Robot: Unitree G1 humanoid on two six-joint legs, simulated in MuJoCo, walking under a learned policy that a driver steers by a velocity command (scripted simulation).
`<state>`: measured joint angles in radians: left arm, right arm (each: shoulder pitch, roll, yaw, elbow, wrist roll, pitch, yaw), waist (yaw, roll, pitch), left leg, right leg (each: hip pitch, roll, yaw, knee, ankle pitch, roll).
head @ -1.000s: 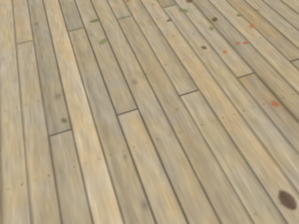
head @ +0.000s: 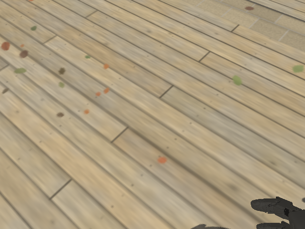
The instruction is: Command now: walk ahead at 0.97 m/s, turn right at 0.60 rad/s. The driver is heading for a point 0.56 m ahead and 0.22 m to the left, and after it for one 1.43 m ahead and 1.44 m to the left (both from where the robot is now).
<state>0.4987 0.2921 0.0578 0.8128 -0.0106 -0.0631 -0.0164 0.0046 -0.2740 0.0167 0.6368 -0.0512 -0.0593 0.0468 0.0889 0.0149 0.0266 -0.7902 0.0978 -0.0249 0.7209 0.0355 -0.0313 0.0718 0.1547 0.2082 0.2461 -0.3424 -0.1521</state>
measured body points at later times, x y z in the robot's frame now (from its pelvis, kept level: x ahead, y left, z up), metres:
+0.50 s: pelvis +0.48 +0.02 -0.01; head +0.53 +0.03 +0.44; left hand +0.76 +0.23 -0.04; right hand +0.41 -0.26 -0.13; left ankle +0.32 +0.10 -0.73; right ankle +0.70 -0.07 -0.71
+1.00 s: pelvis +0.65 +0.06 -0.02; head +0.66 +0.10 +0.43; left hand +0.54 +0.34 -0.14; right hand +0.98 -0.01 -0.08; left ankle +0.65 +0.16 -0.74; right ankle +0.70 -0.07 -0.71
